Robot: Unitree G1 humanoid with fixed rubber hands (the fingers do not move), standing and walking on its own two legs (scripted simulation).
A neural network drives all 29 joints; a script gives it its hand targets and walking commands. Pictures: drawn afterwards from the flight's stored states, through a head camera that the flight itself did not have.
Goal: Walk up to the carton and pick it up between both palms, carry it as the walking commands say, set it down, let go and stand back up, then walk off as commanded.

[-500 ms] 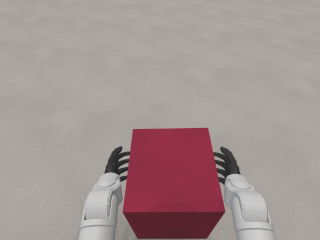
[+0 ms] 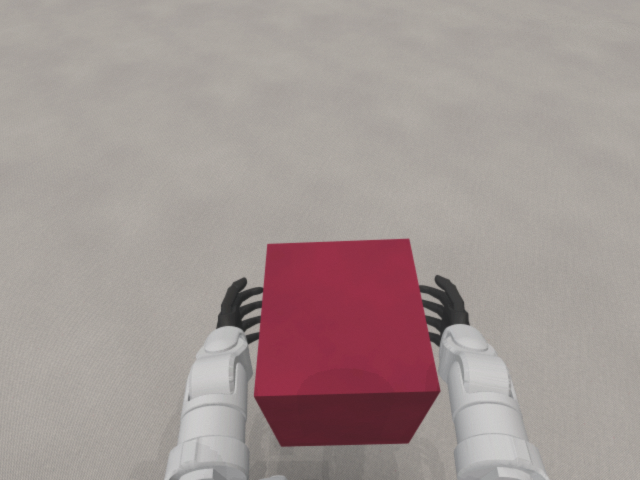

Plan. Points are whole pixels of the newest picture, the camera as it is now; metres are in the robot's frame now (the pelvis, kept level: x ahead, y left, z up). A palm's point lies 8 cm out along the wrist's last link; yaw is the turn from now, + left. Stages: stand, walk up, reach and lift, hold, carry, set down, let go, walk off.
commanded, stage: set down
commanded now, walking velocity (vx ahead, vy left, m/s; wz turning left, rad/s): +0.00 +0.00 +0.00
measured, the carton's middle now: (341, 348) +0.32 +0.00 -0.08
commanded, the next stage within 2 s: none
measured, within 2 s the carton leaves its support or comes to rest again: neither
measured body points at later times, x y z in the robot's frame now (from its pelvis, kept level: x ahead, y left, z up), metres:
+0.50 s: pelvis +0.01 +0.00 -0.02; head +0.21 +0.00 +0.38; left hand +0.35 +0.14 -0.12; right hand +0.34 -0.16 -0.12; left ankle +0.05 +0.10 -0.71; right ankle +0.04 -0.11 -0.71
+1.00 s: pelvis -0.02 +0.00 -0.05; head +0.27 +0.00 +0.29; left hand +0.35 +0.14 -0.21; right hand +0.35 -0.16 -0.21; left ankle +0.05 +0.11 -0.71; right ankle +0.04 -0.11 -0.71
